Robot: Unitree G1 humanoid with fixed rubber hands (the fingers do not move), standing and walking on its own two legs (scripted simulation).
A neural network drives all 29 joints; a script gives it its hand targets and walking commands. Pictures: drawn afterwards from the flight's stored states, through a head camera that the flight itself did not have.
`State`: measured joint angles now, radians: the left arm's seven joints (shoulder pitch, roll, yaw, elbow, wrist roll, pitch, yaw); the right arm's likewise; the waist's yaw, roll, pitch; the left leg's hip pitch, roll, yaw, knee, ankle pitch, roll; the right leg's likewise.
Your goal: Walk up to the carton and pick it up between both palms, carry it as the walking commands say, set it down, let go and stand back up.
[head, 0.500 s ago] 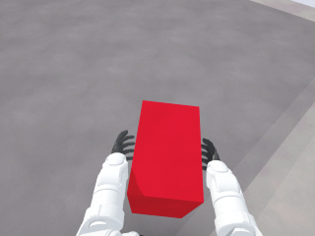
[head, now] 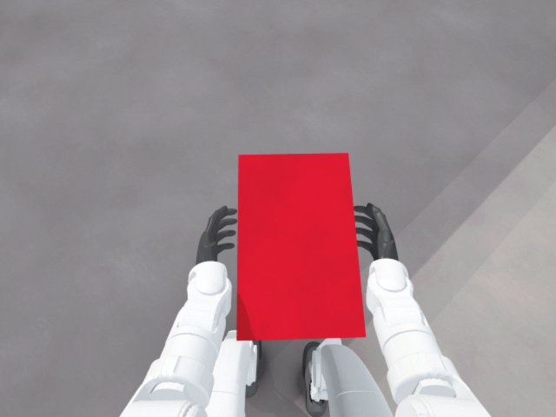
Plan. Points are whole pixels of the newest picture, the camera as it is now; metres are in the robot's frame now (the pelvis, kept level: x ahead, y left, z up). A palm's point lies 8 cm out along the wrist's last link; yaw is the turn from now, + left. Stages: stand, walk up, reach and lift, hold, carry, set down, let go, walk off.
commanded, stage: set down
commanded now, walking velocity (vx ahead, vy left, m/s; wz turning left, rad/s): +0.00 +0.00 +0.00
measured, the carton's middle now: (291, 254) +0.35 -0.01 -0.17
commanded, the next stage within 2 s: none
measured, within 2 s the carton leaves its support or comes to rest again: neither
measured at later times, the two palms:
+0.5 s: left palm (222, 256) +0.35 +0.11 -0.19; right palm (345, 252) +0.36 -0.12 -0.19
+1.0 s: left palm (247, 243) +0.40 +0.08 -0.27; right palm (337, 241) +0.40 -0.12 -0.28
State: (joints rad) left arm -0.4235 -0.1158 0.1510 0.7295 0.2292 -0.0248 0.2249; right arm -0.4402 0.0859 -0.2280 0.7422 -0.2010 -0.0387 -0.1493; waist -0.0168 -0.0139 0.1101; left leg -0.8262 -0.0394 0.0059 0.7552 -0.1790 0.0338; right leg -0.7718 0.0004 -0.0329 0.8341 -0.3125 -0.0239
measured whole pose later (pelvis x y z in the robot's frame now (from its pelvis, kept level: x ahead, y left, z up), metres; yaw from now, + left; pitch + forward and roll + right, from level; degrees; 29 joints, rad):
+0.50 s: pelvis +0.00 +0.02 -0.04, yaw +1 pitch +32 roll -2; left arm -0.59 -0.12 0.05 0.72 0.13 -0.13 0.34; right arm -0.61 0.00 -0.12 0.81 -0.09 -0.17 -0.18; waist -0.01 0.01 0.13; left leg -1.27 -0.07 -0.04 0.90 -0.18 0.04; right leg -1.19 0.00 -0.03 0.96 -0.32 -0.02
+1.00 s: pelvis -0.04 +0.00 -0.12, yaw +1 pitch +39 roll -2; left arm -0.92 -0.14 0.20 0.77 0.16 -0.02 0.34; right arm -0.95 0.00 -0.21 0.88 -0.09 -0.06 -0.18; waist -0.03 0.03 0.11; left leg -1.67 -0.10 -0.06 1.23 -0.24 0.01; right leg -1.60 0.01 -0.03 1.32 -0.40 -0.01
